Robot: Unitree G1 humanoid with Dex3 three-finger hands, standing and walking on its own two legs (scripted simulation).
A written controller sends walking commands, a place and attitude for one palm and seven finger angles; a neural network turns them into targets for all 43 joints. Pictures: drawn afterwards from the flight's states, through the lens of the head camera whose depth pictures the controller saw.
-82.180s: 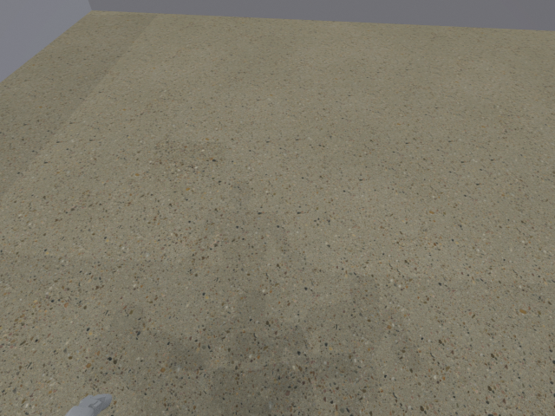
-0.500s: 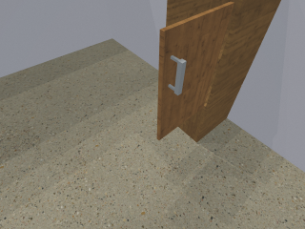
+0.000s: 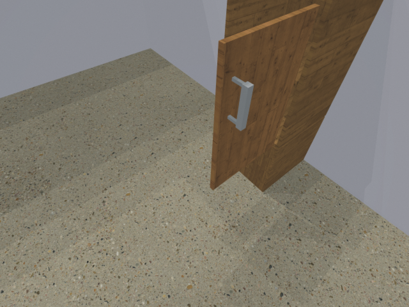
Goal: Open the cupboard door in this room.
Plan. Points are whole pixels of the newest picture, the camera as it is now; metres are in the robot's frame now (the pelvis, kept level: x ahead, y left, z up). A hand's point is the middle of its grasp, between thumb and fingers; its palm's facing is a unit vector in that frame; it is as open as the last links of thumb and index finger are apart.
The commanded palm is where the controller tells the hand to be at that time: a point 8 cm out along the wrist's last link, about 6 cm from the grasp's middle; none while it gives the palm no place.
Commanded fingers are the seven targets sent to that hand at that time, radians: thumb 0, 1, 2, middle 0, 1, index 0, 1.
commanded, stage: look to check the result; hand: left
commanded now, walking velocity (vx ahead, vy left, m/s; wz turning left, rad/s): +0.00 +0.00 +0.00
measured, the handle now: (238, 104) +0.60 -0.06 +0.06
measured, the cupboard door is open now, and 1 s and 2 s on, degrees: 91 91 91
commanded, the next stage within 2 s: stand and wait in 0.34 s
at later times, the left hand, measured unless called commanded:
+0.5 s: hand out of the picture +0.01 +0.18 -0.17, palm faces +0.02 -0.98 -0.21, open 7.3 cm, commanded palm none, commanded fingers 0.00 0.90 0.90 -0.20 -0.30 -0.20 -0.30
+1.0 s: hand out of the picture +0.03 +0.21 -0.17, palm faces +0.00 -0.97 -0.25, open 7.3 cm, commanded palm none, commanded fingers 0.00 0.90 0.90 -0.20 -0.30 -0.20 -0.30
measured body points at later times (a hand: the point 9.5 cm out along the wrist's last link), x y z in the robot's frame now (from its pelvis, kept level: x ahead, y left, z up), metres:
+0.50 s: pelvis +0.01 +0.00 +0.00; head +0.02 +0.00 +0.45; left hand +0.01 +0.23 -0.16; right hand +0.02 -0.23 -0.16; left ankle +0.02 +0.10 -0.74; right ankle -0.03 -0.13 -0.74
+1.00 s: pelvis +0.01 +0.00 +0.00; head +0.03 +0.00 +0.45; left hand +0.03 +0.26 -0.15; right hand +0.05 -0.26 -0.15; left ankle +0.02 +0.10 -0.74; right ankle -0.03 -0.13 -0.74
